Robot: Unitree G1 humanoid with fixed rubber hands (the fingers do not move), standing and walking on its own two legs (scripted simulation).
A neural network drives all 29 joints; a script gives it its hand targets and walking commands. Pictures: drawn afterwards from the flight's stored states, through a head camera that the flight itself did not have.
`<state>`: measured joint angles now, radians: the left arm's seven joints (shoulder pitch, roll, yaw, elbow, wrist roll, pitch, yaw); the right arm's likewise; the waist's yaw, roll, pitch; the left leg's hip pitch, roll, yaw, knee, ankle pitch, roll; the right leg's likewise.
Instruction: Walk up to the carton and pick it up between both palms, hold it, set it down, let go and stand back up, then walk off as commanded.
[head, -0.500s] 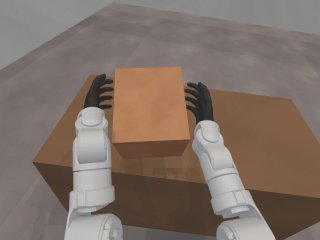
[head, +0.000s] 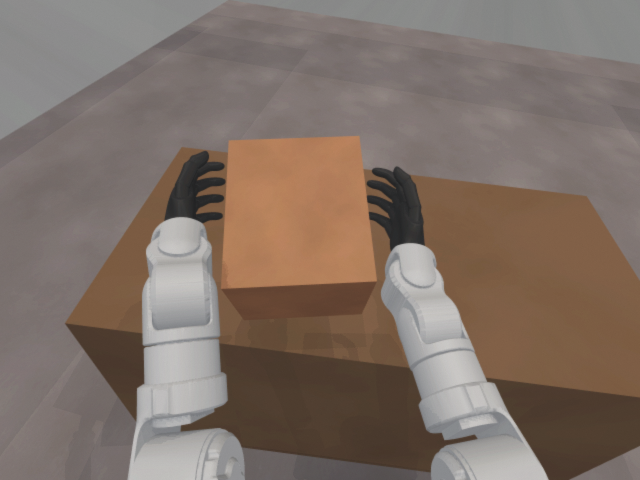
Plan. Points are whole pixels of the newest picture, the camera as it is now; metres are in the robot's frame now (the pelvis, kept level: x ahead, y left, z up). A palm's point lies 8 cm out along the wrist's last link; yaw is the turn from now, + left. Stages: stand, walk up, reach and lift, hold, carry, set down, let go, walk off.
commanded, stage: hold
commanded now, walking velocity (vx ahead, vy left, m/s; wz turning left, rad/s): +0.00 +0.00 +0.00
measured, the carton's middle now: (298, 232) +0.40 +0.00 +0.12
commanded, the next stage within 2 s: set down in 0.30 s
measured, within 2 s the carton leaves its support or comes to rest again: neither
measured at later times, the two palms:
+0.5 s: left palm (186, 223) +0.36 +0.13 +0.18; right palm (407, 239) +0.35 -0.13 +0.16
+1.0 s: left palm (218, 232) +0.40 +0.10 +0.12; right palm (412, 242) +0.37 -0.15 +0.12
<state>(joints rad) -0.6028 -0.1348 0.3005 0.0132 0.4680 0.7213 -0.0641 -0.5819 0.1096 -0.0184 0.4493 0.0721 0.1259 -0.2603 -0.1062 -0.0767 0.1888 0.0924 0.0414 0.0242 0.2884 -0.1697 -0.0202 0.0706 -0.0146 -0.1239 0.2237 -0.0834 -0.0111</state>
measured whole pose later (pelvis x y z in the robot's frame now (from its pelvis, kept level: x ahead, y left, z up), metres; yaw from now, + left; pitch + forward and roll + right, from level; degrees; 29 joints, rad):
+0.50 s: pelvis +0.00 +0.00 +0.00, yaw +1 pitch -12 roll -1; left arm -0.55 -0.15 0.24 0.02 0.44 0.69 -0.02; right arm -0.52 0.12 -0.06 0.43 0.02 0.10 -0.22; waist -0.10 -0.06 0.15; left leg 0.08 0.05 0.01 0.34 -0.20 -0.02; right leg 0.08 -0.01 -0.14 0.24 -0.10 -0.01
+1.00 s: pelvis +0.02 +0.00 +0.00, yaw +1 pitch -7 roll -1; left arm -0.54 -0.14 0.22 0.29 0.37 0.34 0.04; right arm -0.52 0.13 -0.18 0.61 -0.08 -0.25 -0.22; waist -0.09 -0.05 0.15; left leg 0.02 0.05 0.01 0.29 -0.19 -0.03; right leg 0.02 -0.01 -0.15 0.21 -0.10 -0.01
